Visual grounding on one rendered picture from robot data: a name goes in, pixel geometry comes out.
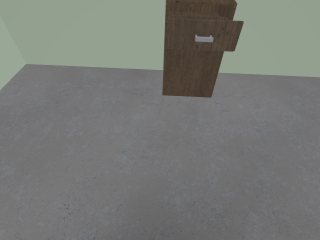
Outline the handle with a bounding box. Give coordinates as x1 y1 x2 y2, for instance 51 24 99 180
195 35 214 43

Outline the drawer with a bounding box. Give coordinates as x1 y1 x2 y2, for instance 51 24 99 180
167 14 244 52

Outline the cabinet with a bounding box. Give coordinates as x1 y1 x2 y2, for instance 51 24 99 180
162 0 237 98

